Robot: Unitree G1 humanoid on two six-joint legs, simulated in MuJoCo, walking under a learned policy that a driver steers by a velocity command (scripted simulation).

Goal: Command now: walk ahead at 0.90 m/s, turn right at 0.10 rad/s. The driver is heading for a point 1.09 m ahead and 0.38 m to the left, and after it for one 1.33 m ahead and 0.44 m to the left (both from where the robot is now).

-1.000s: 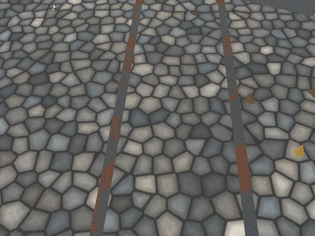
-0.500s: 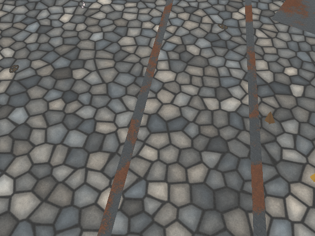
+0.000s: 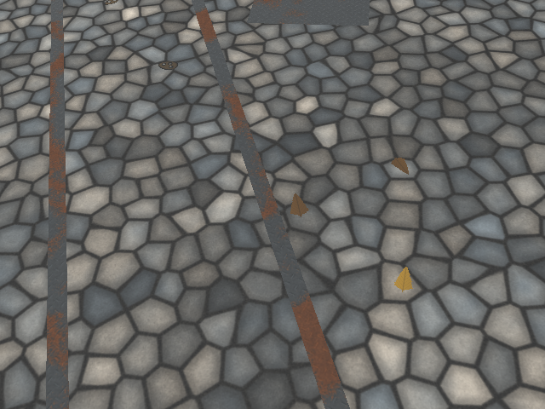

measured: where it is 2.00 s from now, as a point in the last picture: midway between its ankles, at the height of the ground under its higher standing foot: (70, 166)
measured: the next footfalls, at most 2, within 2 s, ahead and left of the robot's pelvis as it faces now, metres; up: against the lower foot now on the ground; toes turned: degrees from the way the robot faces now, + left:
left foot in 0.36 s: +0.48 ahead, +0.02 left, +0.00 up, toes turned +10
right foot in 0.74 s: +0.87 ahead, -0.10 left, +0.00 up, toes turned +41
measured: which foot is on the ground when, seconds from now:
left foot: up 0.00-0.34, down 0.36-0.74, up 0.76-1.00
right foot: down 0.00-0.36, up 0.38-0.72, down 0.74-1.00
